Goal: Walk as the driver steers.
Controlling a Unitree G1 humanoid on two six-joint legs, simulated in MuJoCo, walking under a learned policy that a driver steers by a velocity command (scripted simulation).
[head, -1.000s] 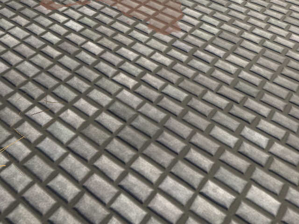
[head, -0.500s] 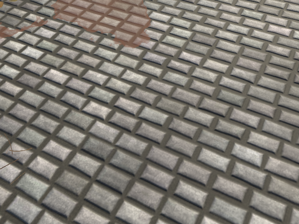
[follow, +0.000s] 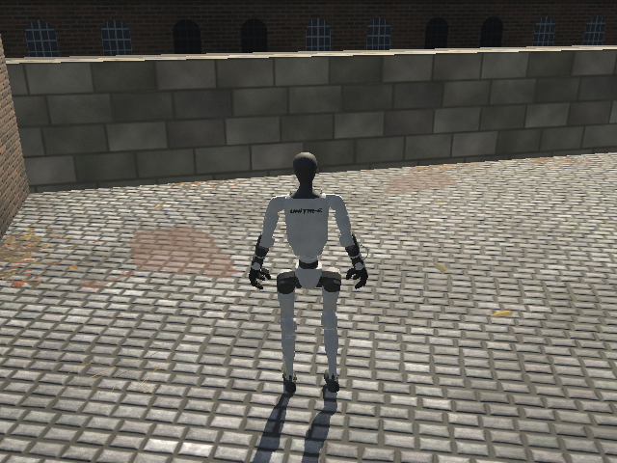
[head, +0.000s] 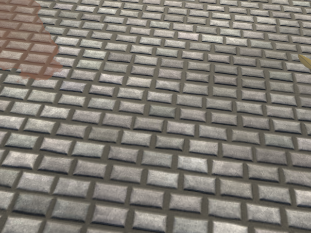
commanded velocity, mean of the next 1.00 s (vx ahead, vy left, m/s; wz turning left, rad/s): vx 0.06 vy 0.00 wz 0.33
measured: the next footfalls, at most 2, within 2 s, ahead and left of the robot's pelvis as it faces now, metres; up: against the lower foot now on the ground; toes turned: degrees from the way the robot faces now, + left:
right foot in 0.10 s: +0.02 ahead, -0.12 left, +0.00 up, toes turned +1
left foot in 0.52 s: -0.04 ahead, +0.08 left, +0.00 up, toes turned +13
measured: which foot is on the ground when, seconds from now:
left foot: down 0.00-0.10, up 0.12-0.50, down 0.52-1.00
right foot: up 0.00-0.08, down 0.10-0.52, up 0.54-1.00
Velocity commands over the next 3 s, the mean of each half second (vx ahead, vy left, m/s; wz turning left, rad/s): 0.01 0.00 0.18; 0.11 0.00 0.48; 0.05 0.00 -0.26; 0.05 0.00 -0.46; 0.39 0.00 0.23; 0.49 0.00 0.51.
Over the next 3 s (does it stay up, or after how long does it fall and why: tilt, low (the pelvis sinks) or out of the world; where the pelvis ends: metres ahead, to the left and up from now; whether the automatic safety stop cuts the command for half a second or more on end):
stays up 0.50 0.12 0.00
